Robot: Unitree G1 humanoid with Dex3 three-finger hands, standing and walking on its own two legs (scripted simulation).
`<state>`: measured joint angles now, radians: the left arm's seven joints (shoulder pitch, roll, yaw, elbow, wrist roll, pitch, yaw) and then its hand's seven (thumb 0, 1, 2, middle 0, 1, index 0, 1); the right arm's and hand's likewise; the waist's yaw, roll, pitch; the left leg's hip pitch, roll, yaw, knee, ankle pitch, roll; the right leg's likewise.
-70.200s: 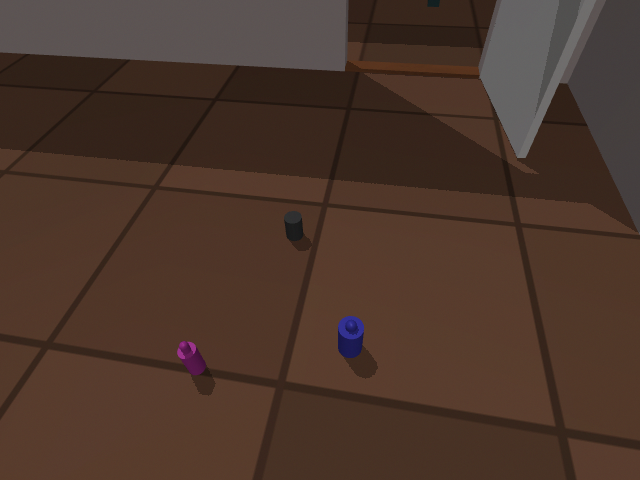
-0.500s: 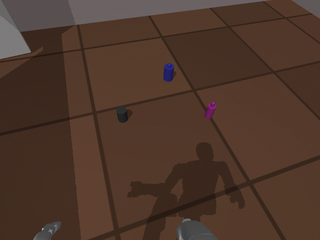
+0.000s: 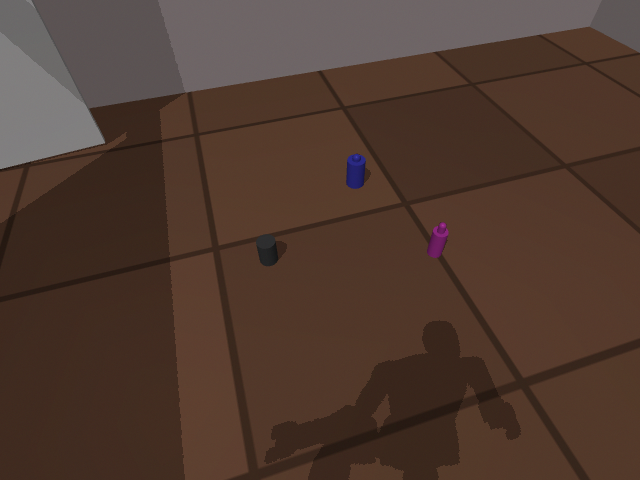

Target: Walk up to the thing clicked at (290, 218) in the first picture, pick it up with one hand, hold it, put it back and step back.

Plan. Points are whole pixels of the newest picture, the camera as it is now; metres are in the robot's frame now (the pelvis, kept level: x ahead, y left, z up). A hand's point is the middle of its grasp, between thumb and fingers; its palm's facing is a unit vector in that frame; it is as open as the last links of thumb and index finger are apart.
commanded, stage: step back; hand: left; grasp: from above
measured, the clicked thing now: (267, 250) +1.03 +0.25 -0.70
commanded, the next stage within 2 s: stand in 0.58 s
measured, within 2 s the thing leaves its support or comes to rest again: neither
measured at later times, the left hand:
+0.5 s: hand out of the picture +0.16 +0.25 -0.14, palm faces -0.02 -0.93 -0.36, open 7.4 cm
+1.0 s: hand out of the picture +0.14 +0.27 -0.13, palm faces -0.02 -0.94 -0.33, open 7.4 cm
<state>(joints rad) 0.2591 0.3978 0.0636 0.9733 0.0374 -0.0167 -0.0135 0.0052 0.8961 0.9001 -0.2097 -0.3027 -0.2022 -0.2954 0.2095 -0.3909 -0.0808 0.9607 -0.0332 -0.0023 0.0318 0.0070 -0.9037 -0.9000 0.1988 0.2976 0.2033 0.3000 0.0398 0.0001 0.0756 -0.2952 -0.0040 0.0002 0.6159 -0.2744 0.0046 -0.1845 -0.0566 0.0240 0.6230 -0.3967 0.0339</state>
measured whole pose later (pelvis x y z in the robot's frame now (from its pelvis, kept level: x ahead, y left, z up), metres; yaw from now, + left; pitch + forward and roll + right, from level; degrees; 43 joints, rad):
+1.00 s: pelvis +0.05 +0.02 +0.02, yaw -1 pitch -3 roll +0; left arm 0.07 0.35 0.01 1.14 0.01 -0.01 -0.01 0.00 0.90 0.90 -0.21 -0.30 -0.20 -0.29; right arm 0.07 -0.34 -0.02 1.11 0.00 -0.02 0.01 0.00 -0.90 -0.90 0.20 0.30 0.20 0.30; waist 0.02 -0.01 0.06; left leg -0.07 -0.02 -0.01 0.35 -0.22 0.01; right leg -0.14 -0.06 -0.01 0.35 -0.16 0.04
